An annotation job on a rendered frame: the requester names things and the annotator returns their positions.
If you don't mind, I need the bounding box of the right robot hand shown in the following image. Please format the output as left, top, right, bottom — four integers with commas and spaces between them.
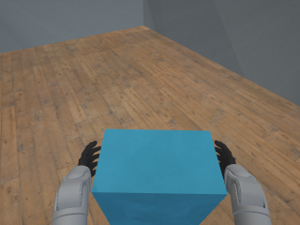
215, 140, 236, 180

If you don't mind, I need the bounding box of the robot left forearm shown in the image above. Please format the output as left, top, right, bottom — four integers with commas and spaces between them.
52, 165, 92, 225

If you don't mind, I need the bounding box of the carton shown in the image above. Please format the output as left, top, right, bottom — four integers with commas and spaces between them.
91, 128, 228, 225

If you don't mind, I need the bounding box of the robot right forearm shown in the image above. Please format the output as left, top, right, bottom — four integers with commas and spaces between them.
224, 164, 272, 225

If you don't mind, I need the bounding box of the left robot hand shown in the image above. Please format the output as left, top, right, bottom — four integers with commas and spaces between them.
78, 141, 101, 177

